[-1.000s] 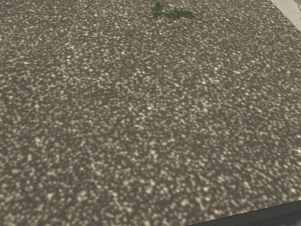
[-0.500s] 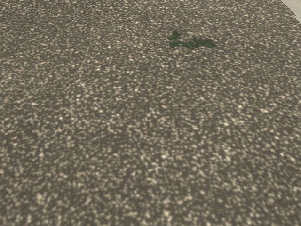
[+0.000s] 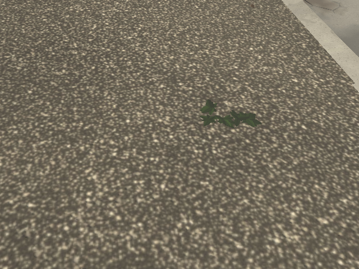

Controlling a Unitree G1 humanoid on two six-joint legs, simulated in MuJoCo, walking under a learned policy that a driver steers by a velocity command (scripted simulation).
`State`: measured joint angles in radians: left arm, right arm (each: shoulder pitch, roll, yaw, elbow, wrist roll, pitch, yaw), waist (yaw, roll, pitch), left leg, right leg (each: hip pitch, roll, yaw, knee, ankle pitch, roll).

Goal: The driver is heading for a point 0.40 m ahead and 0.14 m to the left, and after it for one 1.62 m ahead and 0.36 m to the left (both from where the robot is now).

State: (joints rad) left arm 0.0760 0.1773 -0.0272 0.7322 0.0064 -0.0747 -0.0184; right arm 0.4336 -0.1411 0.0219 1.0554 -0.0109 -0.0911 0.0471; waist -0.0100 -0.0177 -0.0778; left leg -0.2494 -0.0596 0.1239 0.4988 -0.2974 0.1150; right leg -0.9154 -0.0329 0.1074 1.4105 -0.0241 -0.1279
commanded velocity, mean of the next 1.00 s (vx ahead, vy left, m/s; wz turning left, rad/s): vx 0.29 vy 0.00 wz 0.38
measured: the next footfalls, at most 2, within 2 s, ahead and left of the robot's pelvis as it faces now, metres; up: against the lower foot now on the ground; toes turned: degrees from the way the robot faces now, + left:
right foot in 0.28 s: +0.37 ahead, -0.10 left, +0.00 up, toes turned +12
left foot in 0.74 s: +0.48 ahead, +0.20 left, +0.00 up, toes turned +25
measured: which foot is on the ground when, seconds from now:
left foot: down 0.00-0.30, up 0.32-0.72, down 0.74-1.00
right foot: up 0.00-0.26, down 0.28-0.74, up 0.76-1.00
